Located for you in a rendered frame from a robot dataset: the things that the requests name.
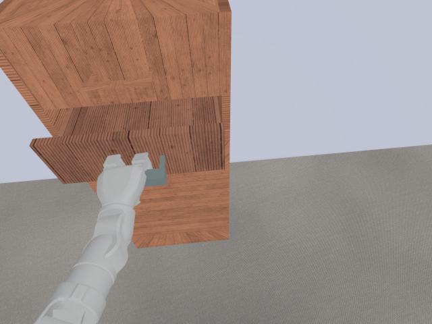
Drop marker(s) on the handle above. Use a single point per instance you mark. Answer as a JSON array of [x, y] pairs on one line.
[[117, 90], [156, 177]]

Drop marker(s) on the cabinet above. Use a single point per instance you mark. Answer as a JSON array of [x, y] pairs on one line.
[[49, 48]]

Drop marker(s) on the left robot hand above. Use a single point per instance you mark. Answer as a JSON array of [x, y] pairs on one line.
[[121, 183]]

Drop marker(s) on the drawer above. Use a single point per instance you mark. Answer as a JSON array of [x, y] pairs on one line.
[[188, 132]]

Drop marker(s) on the robot left forearm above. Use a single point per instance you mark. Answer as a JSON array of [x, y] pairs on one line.
[[80, 299]]

